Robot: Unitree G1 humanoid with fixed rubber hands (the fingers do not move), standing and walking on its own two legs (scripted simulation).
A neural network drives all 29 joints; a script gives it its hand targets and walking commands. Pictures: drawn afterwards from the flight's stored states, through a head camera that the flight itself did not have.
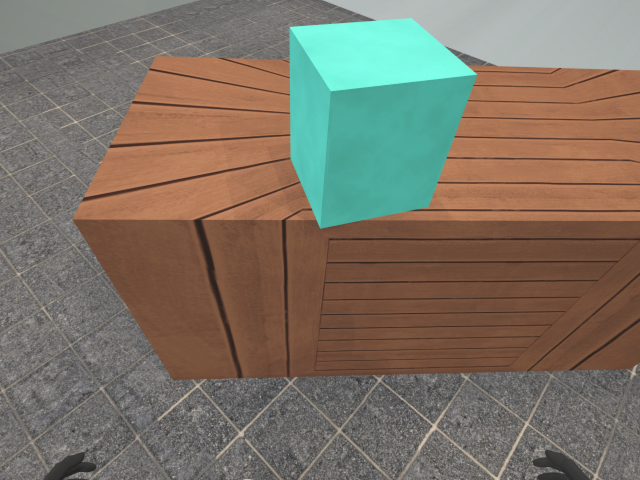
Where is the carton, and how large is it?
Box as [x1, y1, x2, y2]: [289, 18, 476, 228]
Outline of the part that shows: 411,18 289,27 291,160 320,228 425,207 429,204 476,74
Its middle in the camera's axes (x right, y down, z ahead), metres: +0.08 -0.20 +0.66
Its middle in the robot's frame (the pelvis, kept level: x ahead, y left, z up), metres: +0.65 -0.08 +0.10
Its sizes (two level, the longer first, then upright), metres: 0.210 0.200 0.250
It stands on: a pedestal, 0.71 m high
